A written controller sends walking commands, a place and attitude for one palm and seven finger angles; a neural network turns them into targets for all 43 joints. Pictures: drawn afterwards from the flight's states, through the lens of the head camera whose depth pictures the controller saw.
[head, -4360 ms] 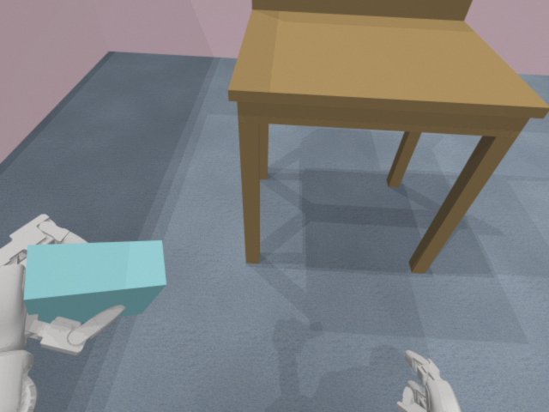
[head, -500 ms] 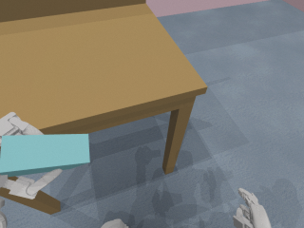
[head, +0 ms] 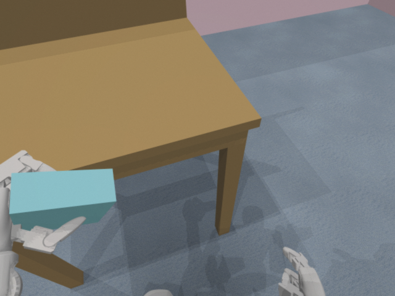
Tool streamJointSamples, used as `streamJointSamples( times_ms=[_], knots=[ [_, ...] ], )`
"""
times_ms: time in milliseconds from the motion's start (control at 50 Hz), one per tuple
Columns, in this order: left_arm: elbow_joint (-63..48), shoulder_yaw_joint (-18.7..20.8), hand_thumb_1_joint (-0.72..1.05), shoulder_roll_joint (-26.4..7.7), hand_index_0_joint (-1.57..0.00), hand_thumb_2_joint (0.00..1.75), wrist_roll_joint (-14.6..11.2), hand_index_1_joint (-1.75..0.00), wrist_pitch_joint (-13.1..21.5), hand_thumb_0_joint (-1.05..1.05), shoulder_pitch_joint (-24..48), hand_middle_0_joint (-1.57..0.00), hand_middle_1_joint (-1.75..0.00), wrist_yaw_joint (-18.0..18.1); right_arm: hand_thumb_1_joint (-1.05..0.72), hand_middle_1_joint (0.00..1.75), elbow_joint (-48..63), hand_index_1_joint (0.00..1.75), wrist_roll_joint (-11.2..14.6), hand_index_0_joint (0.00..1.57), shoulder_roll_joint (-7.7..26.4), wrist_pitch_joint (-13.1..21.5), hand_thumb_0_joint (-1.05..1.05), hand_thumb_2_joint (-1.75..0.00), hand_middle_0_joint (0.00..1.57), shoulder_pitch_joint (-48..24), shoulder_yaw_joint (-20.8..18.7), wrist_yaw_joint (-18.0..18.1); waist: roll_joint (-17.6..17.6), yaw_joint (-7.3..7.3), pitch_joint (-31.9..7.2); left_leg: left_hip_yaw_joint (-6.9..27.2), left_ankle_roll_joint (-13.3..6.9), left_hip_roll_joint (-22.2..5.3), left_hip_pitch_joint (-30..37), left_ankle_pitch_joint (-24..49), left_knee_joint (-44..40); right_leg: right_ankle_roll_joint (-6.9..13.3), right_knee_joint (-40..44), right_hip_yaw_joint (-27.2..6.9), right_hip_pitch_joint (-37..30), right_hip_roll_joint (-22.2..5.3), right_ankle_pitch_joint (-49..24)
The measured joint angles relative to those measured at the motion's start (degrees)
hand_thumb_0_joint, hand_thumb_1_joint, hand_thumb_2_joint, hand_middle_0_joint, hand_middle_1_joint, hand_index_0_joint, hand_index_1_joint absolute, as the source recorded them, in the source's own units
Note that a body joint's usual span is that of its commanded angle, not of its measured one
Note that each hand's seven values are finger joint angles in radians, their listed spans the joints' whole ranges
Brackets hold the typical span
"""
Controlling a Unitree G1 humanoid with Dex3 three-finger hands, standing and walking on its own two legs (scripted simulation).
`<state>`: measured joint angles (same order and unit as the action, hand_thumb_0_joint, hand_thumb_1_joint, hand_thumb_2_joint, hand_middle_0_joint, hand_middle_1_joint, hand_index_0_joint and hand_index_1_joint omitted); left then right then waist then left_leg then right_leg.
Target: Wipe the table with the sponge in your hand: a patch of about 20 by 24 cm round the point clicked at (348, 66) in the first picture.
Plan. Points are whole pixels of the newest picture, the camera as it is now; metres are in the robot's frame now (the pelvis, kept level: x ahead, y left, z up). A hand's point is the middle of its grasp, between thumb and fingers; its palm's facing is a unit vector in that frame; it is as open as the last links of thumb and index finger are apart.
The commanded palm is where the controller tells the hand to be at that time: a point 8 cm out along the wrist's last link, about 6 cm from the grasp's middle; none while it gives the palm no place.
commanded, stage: come to a stop and stand still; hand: left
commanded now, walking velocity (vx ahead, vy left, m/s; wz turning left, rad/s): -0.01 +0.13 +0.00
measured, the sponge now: (77, 201) +0.23 +0.20 +0.15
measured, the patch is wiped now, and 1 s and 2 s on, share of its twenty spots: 0.00 0.00 0.00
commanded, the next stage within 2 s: look again from close up in 1.68 s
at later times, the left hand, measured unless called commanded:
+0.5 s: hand out of the picture +0.11 +0.26 +0.16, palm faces +0.48 -0.79 -0.38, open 9.5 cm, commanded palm +0.06 +0.29 +0.18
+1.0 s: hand out of the picture +0.03 +0.24 +0.15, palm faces +0.44 -0.80 -0.41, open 9.5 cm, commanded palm -0.02 +0.28 +0.18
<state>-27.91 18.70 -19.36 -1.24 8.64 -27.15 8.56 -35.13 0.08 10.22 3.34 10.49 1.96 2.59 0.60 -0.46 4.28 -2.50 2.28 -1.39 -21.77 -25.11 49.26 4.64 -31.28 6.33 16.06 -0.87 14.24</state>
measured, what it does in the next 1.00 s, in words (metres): walks backwards: left foot, then right foot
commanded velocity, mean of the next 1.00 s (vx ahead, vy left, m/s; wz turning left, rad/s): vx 0.00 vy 0.01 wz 0.00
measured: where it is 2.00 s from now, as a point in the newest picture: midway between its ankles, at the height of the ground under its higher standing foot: outside the picture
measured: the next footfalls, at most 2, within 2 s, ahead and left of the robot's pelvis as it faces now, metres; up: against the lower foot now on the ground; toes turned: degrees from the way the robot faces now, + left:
left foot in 0.24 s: -0.01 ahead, +0.15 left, +0.00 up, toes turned +6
right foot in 0.88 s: -0.09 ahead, -0.08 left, +0.00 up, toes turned -1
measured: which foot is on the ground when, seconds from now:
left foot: up 0.00-0.22, down 0.24-0.92, up 0.94-1.00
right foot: down 0.00-0.70, up 0.72-0.86, down 0.88-1.00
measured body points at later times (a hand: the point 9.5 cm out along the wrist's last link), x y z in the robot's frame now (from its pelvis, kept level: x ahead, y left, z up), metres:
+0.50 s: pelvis -0.09 +0.01 -0.01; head -0.10 +0.01 +0.44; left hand +0.08 +0.30 +0.18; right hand +0.09 -0.19 -0.10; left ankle -0.05 +0.14 -0.73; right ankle +0.03 -0.07 -0.73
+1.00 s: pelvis -0.17 -0.01 +0.00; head -0.17 -0.02 +0.45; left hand +0.00 +0.28 +0.17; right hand -0.01 -0.23 -0.11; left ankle -0.10 +0.14 -0.71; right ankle -0.13 -0.08 -0.74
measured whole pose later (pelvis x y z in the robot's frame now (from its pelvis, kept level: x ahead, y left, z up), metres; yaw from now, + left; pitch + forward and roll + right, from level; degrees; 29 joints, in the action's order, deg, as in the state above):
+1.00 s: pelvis -0.17 -0.01 +0.00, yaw +2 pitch -4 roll +1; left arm -24.1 17.1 -17.9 -0.2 8.4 -26.8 8.5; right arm -37.7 0.3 11.9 4.5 13.8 -0.1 3.0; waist 1.3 -1.3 3.3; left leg -0.7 1.2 -2.4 -22.5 -18.5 42.5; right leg 4.2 -30.7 4.5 13.6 1.4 13.8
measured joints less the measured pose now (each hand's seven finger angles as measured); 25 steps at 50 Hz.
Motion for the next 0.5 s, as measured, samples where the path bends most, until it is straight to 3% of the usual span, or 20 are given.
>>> streamJointSamples(
  times_ms=[100, 200, 240, 300, 380, 440, 500],
  knots=[
    [-0.9, 0.52, -0.44, -1.23, -0.81, 1.0, 0.51, -1.36, 0.71, -0.01, -1.57, -0.8, -1.36, 0.39, -0.9, 0.3, 0.98, 0.3, -0.14, 0.2, 2.45, -1.39, 0.01, -0.9, 0.2, -0.35, -1.83, 1.26, -2.03, 1.9, -0.36, -0.69, -0.22, 1.1, 1.59, -0.07, -1.17, -0.1, 1.83, 0.24, 0.85, -1.26, -2.24],
    [-3.72, 1.39, -0.44, -2.56, -0.81, 1.0, 0.63, -1.36, 1.54, -0.01, -3.41, -0.8, -1.36, 0.68, -0.91, 0.3, 2.65, 0.3, -0.24, 0.2, 4.29, -2.12, 0.01, -0.9, 0.2, 0.38, -3.49, 1.49, -2.9, 2.2, -1.03, -0.8, -1.14, 0.49, 6.96, 4.12, -13.96, -0.36, 1.7, 1.18, 2.59, -1.29, -3.74],
    [-4.76, 1.37, -0.44, -2.73, -0.81, 1.0, 0.63, -1.36, 1.7, -0.01, -3.74, -0.8, -1.36, 0.81, -0.91, 0.3, 3.19, 0.3, -0.18, 0.2, 4.89, -2.1, 0.01, -0.9, 0.2, 1.01, -4.06, 1.63, -2.08, 1.99, -1.28, -0.66, -1.56, -0.54, 9.74, 9.16, -20.22, -0.71, 0.63, 2.03, 3.3, -0.62, -3.79],
    [-3.55, 1.34, -0.44, -2.79, -0.81, 1.0, 0.76, -1.36, 2.1, -0.01, -3.11, -0.8, -1.36, 0.79, -0.91, 0.3, 2.43, 0.3, 0.22, 0.2, 3.76, -2.07, 0.01, -0.9, 0.2, 1.62, -3.92, 2.07, -3.24, 0.01, -1.39, -1.75, -1.25, -0.49, 10.0, 10.3, -19.7, -2.41, 0.07, 0.82, 3.23, -0.64, -2.87],
    [-0.21, 1.09, -0.44, -1.81, -0.81, 1.0, 1.45, -1.36, 1.77, -0.01, -0.43, -0.8, -1.36, 0.73, -0.91, 0.3, 2.53, 0.3, 0.42, 0.2, 2.04, -0.33, 0.01, -0.9, 0.2, 2.97, -2.38, 2.05, -2.37, -1.03, -1.86, -1.28, -1.42, -0.85, 8.64, 9.91, -17.73, -4.63, -0.85, 0.58, 3.75, -0.13, -0.22],
    [1.9, 0.63, -0.44, -0.58, -0.81, 1.0, 1.73, -1.36, 1.56, -0.01, 2.13, -0.8, -1.36, 0.61, -0.9, 0.3, 1.79, 0.3, 0.28, 0.2, 0.62, 0.82, 0.01, -0.9, 0.2, 2.8, -1.03, 1.57, -1.64, -1.45, -1.22, -0.93, -1.43, -0.82, 7.71, 9.7, -15.62, -4.1, -1.33, 0.35, 3.98, 0.05, -2.74],
    [2.67, -0.02, -0.44, 0.56, -0.81, 1.0, 1.85, -1.36, 1.18, -0.01, 3.09, -0.8, -1.36, 0.34, -0.9, 0.3, 0.76, 0.3, -0.13, 0.2, -0.67, 1.33, 0.01, -0.9, 0.2, 2.37, 0.06, 1.11, -1.05, -1.55, -1.0, -1.06, -1.6, -0.88, 6.61, 8.22, -13.78, -2.34, -1.25, -0.05, 4.42, 0.34, -4.76]
  ],
)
